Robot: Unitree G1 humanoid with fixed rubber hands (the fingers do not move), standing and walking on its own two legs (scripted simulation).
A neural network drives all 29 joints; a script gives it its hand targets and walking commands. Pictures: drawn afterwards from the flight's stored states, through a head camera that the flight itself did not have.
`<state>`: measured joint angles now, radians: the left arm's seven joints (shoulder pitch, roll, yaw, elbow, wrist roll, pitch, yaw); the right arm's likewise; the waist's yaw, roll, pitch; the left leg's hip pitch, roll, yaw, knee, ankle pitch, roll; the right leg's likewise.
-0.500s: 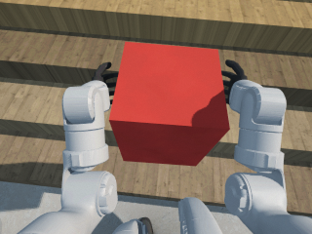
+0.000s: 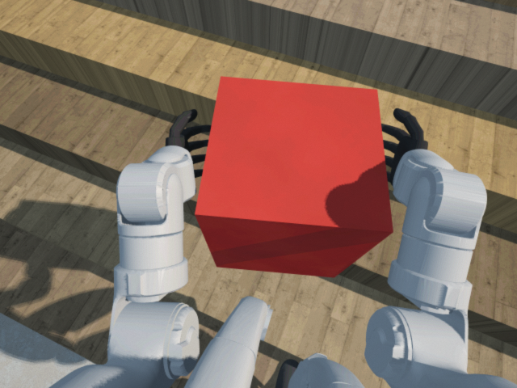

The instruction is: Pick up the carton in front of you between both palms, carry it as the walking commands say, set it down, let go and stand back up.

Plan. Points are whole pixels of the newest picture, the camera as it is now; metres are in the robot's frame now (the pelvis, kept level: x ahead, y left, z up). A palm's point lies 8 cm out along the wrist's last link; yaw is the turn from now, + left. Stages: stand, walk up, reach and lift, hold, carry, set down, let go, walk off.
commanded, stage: carry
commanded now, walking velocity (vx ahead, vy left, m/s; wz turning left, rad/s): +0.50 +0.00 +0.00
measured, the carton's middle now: (285, 191) +0.38 +0.06 +0.02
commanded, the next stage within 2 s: none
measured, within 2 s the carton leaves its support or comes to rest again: neither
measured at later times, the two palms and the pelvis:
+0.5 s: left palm out of the picture +0.75 +0.11 +0.38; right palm out of the picture +0.69 -0.19 +0.38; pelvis +0.33 +0.04 +0.18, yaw -3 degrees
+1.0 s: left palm out of the picture +1.03 +0.14 +0.51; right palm out of the picture +1.06 -0.15 +0.50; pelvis +0.65 -0.03 +0.34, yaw -2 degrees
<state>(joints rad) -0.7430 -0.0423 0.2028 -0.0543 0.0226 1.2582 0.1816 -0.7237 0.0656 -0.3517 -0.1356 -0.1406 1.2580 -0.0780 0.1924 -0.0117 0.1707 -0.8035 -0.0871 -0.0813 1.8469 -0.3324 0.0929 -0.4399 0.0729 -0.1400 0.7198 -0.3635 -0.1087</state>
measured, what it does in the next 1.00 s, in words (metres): climbs: left foot 0.16 m higher, then right foot 0.14 m higher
